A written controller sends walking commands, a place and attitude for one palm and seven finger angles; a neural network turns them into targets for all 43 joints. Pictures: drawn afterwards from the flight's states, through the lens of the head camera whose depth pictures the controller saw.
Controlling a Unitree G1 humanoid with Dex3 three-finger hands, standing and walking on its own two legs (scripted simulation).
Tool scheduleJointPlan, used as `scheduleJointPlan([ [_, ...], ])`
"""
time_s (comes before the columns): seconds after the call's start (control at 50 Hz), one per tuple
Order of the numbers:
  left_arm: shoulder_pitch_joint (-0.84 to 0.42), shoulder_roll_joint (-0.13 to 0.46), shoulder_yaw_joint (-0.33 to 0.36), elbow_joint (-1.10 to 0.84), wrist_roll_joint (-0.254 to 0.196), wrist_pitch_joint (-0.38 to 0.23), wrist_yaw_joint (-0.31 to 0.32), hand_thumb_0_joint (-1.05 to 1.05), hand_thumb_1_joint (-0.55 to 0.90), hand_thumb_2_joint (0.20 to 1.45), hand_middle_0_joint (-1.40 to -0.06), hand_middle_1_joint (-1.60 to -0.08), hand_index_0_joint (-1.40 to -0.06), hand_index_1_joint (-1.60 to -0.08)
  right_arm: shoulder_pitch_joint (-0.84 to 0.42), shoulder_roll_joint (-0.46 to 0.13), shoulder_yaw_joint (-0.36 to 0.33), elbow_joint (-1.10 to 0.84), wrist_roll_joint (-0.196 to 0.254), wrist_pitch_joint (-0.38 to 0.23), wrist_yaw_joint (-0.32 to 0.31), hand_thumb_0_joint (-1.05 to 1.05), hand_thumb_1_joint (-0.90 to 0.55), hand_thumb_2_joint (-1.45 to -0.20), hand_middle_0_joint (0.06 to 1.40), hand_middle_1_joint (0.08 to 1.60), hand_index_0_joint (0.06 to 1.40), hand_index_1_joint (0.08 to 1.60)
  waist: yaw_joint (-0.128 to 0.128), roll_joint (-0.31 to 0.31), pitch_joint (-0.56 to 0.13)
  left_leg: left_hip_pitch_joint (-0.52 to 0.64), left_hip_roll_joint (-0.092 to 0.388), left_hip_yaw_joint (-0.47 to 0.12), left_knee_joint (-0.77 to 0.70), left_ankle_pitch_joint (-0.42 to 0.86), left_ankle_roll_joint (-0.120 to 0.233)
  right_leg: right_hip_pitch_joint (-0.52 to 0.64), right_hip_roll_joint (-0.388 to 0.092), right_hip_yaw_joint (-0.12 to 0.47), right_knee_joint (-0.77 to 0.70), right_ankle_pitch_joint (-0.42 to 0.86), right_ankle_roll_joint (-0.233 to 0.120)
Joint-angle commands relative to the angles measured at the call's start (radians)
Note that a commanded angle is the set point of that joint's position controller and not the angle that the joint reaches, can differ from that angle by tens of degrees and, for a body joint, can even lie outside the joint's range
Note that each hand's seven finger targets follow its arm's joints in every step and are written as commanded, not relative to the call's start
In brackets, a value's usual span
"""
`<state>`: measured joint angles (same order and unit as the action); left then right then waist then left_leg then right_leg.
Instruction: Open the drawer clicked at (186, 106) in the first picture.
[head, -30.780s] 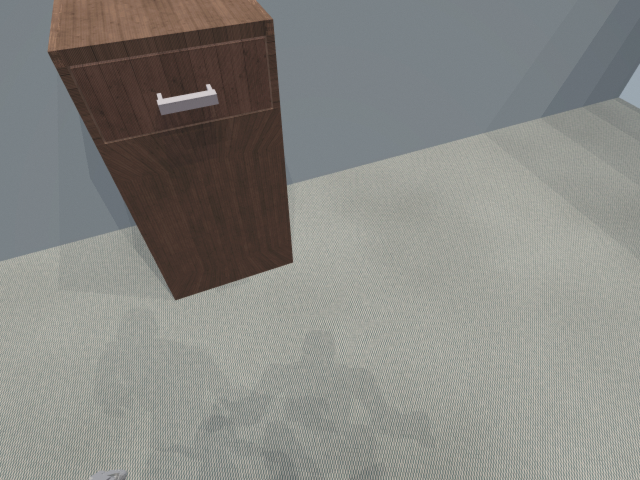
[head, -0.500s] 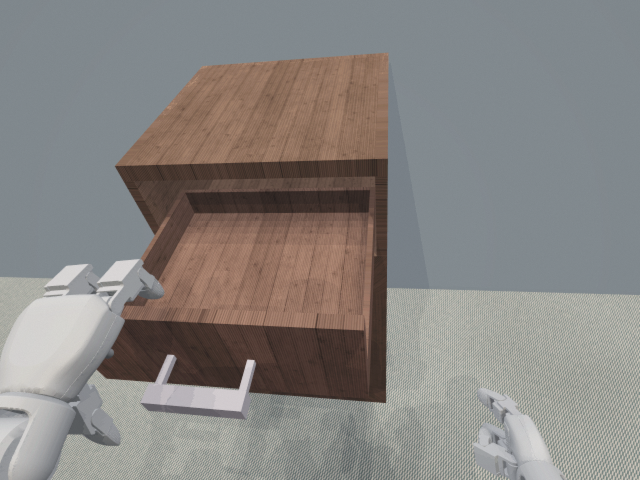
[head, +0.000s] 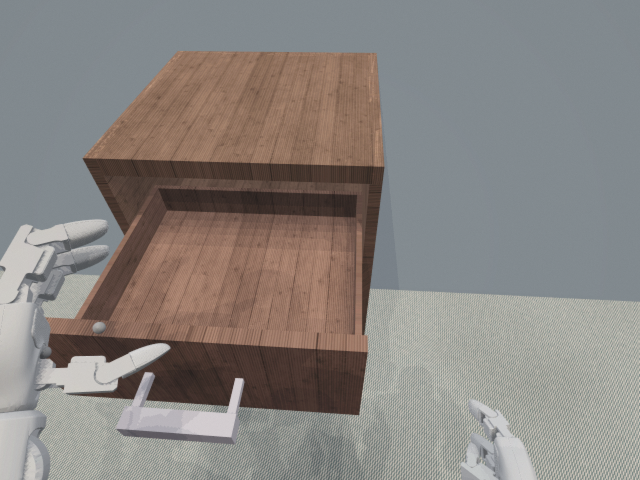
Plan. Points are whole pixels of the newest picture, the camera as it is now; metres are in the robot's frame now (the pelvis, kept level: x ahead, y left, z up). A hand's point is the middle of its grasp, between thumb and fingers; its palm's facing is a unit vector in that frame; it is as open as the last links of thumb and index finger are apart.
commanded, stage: draw the hand back to the body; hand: left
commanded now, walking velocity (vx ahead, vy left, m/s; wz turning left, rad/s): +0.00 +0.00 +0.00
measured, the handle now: (186, 404) +0.20 +0.19 +0.01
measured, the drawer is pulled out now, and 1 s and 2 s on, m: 0.28 0.28 0.28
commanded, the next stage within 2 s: step back with the hand held close in 0.58 s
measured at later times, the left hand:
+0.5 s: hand (79, 324) +0.20 +0.24 +0.19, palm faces +0.42 -0.81 -0.40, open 7.8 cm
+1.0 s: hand (91, 331) +0.20 +0.23 +0.17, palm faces +0.29 -0.80 -0.53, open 7.4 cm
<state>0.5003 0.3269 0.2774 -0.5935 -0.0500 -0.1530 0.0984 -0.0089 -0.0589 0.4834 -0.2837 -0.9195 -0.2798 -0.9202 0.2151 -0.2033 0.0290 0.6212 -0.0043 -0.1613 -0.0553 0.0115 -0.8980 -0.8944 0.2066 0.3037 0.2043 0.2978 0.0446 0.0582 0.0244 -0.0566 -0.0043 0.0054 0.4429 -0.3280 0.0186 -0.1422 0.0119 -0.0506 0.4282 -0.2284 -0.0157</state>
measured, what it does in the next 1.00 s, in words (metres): stands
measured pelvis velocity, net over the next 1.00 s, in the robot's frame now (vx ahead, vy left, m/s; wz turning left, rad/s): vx -0.02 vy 0.01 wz -0.02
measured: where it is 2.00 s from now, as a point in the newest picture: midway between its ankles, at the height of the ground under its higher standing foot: outside the picture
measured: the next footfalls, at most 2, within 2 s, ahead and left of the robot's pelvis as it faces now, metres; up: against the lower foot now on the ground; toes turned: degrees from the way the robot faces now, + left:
right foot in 1.64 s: -0.08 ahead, -0.12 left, +0.00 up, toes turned -5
left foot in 1.92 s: -0.10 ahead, +0.13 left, +0.00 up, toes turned +0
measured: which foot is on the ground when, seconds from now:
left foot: down 0.00-1.00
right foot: down 0.00-1.00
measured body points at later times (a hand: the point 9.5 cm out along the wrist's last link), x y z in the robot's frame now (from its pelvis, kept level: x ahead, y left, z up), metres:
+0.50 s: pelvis +0.01 +0.00 +0.00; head +0.01 -0.02 +0.45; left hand +0.17 +0.28 +0.21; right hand +0.22 -0.21 -0.08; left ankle -0.05 +0.10 -0.74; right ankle +0.01 -0.11 -0.74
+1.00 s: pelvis -0.02 +0.01 +0.00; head +0.02 -0.01 +0.45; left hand +0.17 +0.27 +0.20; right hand +0.16 -0.24 -0.09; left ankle -0.05 +0.10 -0.74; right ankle +0.01 -0.11 -0.74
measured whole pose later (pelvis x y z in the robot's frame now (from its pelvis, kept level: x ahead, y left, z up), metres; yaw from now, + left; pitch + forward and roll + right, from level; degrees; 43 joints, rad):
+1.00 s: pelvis -0.02 +0.01 +0.00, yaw -1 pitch +3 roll +0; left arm 0.60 0.40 0.40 -0.59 -0.05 -0.20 0.11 0.01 0.89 0.89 -0.22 -0.30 -0.21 -0.30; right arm 0.17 -0.23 -0.03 0.55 0.03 -0.03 -0.06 0.01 -0.90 -0.89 0.21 0.30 0.20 0.30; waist -0.03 0.04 0.03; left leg -0.22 -0.03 0.03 0.48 -0.31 0.04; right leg -0.32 -0.01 -0.03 0.49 -0.21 0.00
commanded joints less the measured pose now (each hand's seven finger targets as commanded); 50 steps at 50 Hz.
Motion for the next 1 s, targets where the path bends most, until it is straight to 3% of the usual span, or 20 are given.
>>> scheduleJointPlan([
  [0.0, -0.033, 0.155, 0.127, -0.207, -0.005, -0.061, 0.021, 0.0, 0.27, 0.63, -0.245, -0.705, -0.245, -0.705, -0.163, -0.093, -0.046, -0.17, 0.012, -0.053, -0.009, 0.0, -0.9, -0.9, 0.2, 0.3, 0.2, 0.3, 0.015, 0.006, -0.098, -0.077, 0.057, -0.02, -0.052, 0.387, -0.024, 0.079, -0.042, 0.015, -0.024, 0.258, -0.02],
  [0.12, -0.033, 0.164, 0.151, -0.19, -0.008, -0.054, 0.027, 0.0, 0.48, 0.72, -0.23, -0.57, -0.23, -0.57, -0.153, -0.093, -0.049, -0.167, 0.015, -0.035, -0.016, 0.0, -0.9, -0.9, 0.2, 0.3, 0.2, 0.3, 0.014, 0.016, -0.109, -0.066, 0.058, -0.02, -0.047, 0.419, -0.029, 0.07, -0.045, 0.008, -0.019, 0.275, -0.016],
  [0.16, -0.023, 0.163, 0.156, -0.17, -0.011, -0.05, 0.029, 0.0, 0.55, 0.75, -0.225, -0.525, -0.225, -0.525, -0.152, -0.094, -0.053, -0.167, 0.017, -0.031, -0.016, 0.0, -0.9, -0.9, 0.2, 0.3, 0.2, 0.3, 0.014, -0.014, -0.114, -0.062, 0.061, -0.02, -0.047, 0.425, -0.029, 0.069, -0.045, 0.007, -0.017, 0.283, -0.014],
  [0.3, -0.056, 0.175, 0.164, -0.187, -0.011, -0.042, 0.031, 0.0, 0.795, 0.855, -0.207, -0.367, -0.207, -0.367, -0.163, -0.099, -0.05, -0.163, 0.016, -0.022, -0.016, 0.0, -0.9, -0.9, 0.2, 0.3, 0.2, 0.3, 0.01, 0.033, -0.122, -0.051, 0.056, -0.018, -0.042, 0.445, -0.03, 0.068, -0.047, 0.008, -0.026, 0.296, -0.016],
  [0.36, -0.04, 0.167, 0.156, -0.163, -0.013, -0.032, 0.03, 0.0, 0.9, 0.9, -0.2, -0.3, -0.2, -0.3, -0.158, -0.096, -0.051, -0.168, 0.016, -0.016, -0.016, 0.0, -0.9, -0.9, 0.2, 0.3, 0.2, 0.3, 0.012, -0.008, -0.125, -0.051, 0.058, -0.019, -0.043, 0.445, -0.025, 0.071, -0.047, 0.002, -0.023, 0.303, -0.01],
  [0.42, -0.06, 0.175, 0.161, -0.177, -0.011, -0.033, 0.032, 0.0, 0.9, 0.9, -0.2, -0.3, -0.2, -0.3, -0.163, -0.096, -0.048, -0.167, 0.014, -0.015, -0.016, 0.0, -0.9, -0.9, 0.2, 0.3, 0.2, 0.3, 0.013, 0.023, -0.112, -0.053, 0.055, -0.02, -0.049, 0.417, -0.026, 0.064, -0.047, 0.002, -0.03, 0.28, -0.014],
  [0.5, -0.057, 0.184, 0.174, -0.18, -0.013, -0.03, 0.032, 0.0, 0.9, 0.9, -0.2, -0.3, -0.2, -0.3, -0.17, -0.096, -0.048, -0.168, 0.014, -0.011, -0.014, 0.0, -0.9, -0.9, 0.2, 0.3, 0.2, 0.3, 0.014, -0.007, -0.116, -0.055, 0.055, -0.019, -0.043, 0.432, -0.025, 0.07, -0.047, 0.004, -0.031, 0.304, -0.015],
  [0.54, -0.044, 0.161, 0.154, -0.158, -0.014, -0.025, 0.029, 0.0, 0.9, 0.9, -0.2, -0.3, -0.2, -0.3, -0.163, -0.092, -0.046, -0.169, 0.016, -0.006, -0.013, 0.0, -0.9, -0.9, 0.2, 0.3, 0.2, 0.3, 0.011, 0.018, -0.098, -0.057, 0.058, -0.019, -0.049, 0.415, -0.026, 0.059, -0.048, 0.002, -0.033, 0.28, -0.013],
  [0.6, -0.06, 0.179, 0.172, -0.162, -0.015, -0.029, 0.031, 0.0, 0.9, 0.9, -0.2, -0.3, -0.2, -0.3, -0.175, -0.095, -0.046, -0.17, 0.016, -0.005, -0.014, 0.0, -0.9, -0.9, 0.2, 0.3, 0.2, 0.3, 0.014, 0.001, -0.093, -0.067, 0.053, -0.021, -0.055, 0.361, -0.02, 0.057, -0.047, 0.006, -0.047, 0.244, -0.015],
  [0.66, -0.045, 0.176, 0.167, -0.162, -0.014, -0.031, 0.033, 0.0, 0.9, 0.9, -0.2, -0.3, -0.2, -0.3, -0.167, -0.09, -0.048, -0.174, 0.016, -0.006, -0.015, 0.0, -0.9, -0.9, 0.2, 0.3, 0.2, 0.3, 0.017, 0.021, -0.105, -0.063, 0.054, -0.016, -0.056, 0.355, -0.018, 0.062, -0.049, 0.007, -0.044, 0.242, -0.013],
  [0.68, -0.185, 0.318, 0.321, -0.237, -0.024, -0.079, 0.038, 0.0, 0.9, 0.9, -0.2, -0.3, -0.2, -0.3, -0.117, -0.115, -0.049, -0.206, 0.032, 0.012, -0.014, 0.0, -0.9, -0.9, 0.2, 0.3, 0.2, 0.3, -0.033, -0.027, -0.003, -0.129, 0.066, -0.032, -0.035, 0.238, 0.005, -0.048, -0.105, 0.137, -0.1, 0.279, -0.018],
  [0.7, -0.205, 0.329, 0.333, -0.219, -0.015, -0.103, 0.037, 0.0, 0.9, 0.9, -0.2, -0.3, -0.2, -0.3, -0.115, -0.105, -0.05, -0.187, 0.027, 0.019, -0.017, 0.0, -0.9, -0.9, 0.2, 0.3, 0.2, 0.3, -0.032, -0.028, -0.01, -0.129, 0.056, -0.049, -0.022, 0.181, 0.005, -0.064, -0.131, 0.159, -0.114, 0.267, -0.032],
  [0.72, -0.095, 0.239, 0.267, -0.148, -0.012, -0.101, 0.03, 0.0, 0.9, 0.9, -0.2, -0.3, -0.2, -0.3, -0.124, -0.109, -0.054, -0.178, 0.026, 0.024, -0.019, 0.0, -0.9, -0.9, 0.2, 0.3, 0.2, 0.3, -0.044, -0.062, -0.031, -0.105, 0.061, -0.052, -0.016, 0.202, 0.008, -0.07, -0.139, 0.158, -0.101, 0.295, -0.033],
  [0.74, -0.038, 0.199, 0.226, -0.128, -0.006, -0.099, 0.023, 0.0, 0.9, 0.9, -0.2, -0.3, -0.2, -0.3, -0.132, -0.115, -0.057, -0.185, 0.026, 0.03, -0.018, 0.0, -0.9, -0.9, 0.2, 0.3, 0.2, 0.3, -0.047, -0.051, -0.072, -0.083, 0.065, -0.045, -0.015, 0.248, 0.014, -0.06, -0.137, 0.143, -0.079, 0.333, -0.023],
  [0.78, 0.006, 0.179, 0.202, -0.133, -0.001, -0.097, 0.022, 0.0, 0.9, 0.9, -0.2, -0.3, -0.2, -0.3, -0.135, -0.125, -0.064, -0.197, 0.029, 0.042, -0.014, 0.0, -0.9, -0.9, 0.2, 0.3, 0.2, 0.3, -0.048, -0.014, -0.131, -0.081, 0.084, -0.046, -0.023, 0.338, 0.017, -0.025, -0.132, 0.121, -0.029, 0.373, -0.011],
  [0.8, 0.016, 0.191, 0.215, -0.145, -0.001, -0.1, 0.026, 0.0, 0.9, 0.9, -0.2, -0.3, -0.2, -0.3, -0.147, -0.127, -0.067, -0.2, 0.028, 0.044, -0.013, 0.0, -0.9, -0.9, 0.2, 0.3, 0.2, 0.3, -0.043, 0.001, -0.155, -0.085, 0.09, -0.054, -0.026, 0.374, 0.014, -0.02, -0.128, 0.11, -0.006, 0.375, -0.008],
  [0.88, 0.096, 0.222, 0.257, -0.172, 0.002, -0.104, 0.038, 0.0, 0.9, 0.9, -0.2, -0.3, -0.2, -0.3, -0.141, -0.121, -0.085, -0.224, 0.037, 0.069, -0.01, 0.0, -0.9, -0.9, 0.2, 0.3, 0.2, 0.3, -0.046, -0.069, -0.194, -0.142, 0.104, -0.067, -0.007, 0.414, 0.014, 0.004, -0.132, 0.105, 0.042, 0.403, -0.007],
  [0.9, 0.099, 0.253, 0.284, -0.196, 0.004, -0.108, 0.043, 0.0, 0.9, 0.9, -0.2, -0.3, -0.2, -0.3, -0.148, -0.124, -0.089, -0.227, 0.036, 0.07, -0.011, 0.0, -0.9, -0.9, 0.2, 0.3, 0.2, 0.3, -0.043, -0.038, -0.213, -0.141, 0.101, -0.069, 0.004, 0.423, 0.011, -0.004, -0.138, 0.112, 0.053, 0.411, -0.015],
  [0.98, 0.144, 0.256, 0.302, -0.226, -0.004, -0.12, 0.049, 0.0, 0.9, 0.9, -0.2, -0.3, -0.2, -0.3, -0.139, -0.114, -0.092, -0.244, 0.038, 0.071, -0.013, 0.0, -0.9, -0.9, 0.2, 0.3, 0.2, 0.3, -0.046, -0.036, -0.212, -0.19, 0.111, -0.085, 0.009, 0.423, 0.01, -0.016, -0.133, 0.106, 0.095, 0.395, -0.014],
])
